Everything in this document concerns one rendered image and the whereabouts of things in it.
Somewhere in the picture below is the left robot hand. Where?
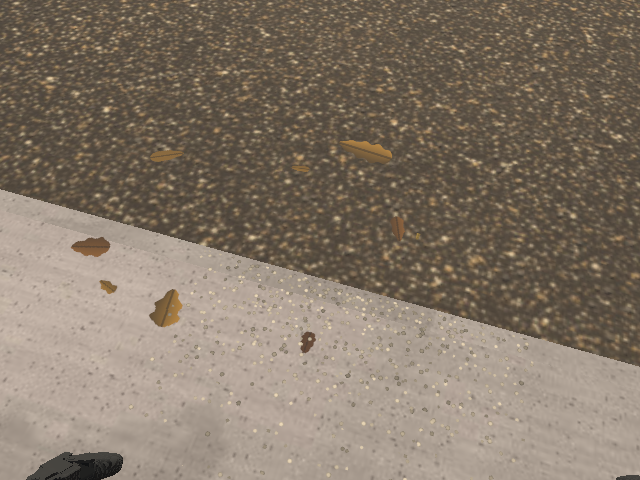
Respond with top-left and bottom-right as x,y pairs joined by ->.
26,452 -> 123,480

